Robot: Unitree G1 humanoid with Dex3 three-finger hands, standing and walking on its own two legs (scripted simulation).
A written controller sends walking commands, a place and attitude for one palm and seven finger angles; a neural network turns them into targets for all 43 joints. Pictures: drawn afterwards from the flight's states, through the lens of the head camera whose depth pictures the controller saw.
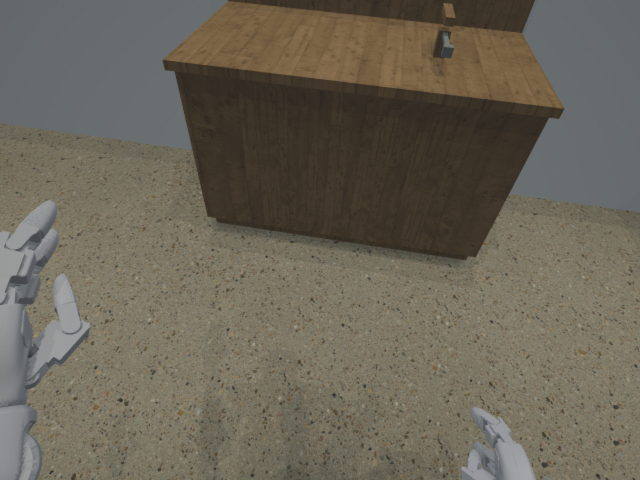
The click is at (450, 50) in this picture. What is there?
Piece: tap's lever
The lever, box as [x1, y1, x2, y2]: [441, 44, 453, 57]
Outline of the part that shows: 443,44 441,56 451,57 453,45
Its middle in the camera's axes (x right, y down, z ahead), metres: +0.36 -0.53 +1.10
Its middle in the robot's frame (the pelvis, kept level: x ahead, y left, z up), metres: +1.21 -0.28 +0.06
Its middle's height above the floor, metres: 0.83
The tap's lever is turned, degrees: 0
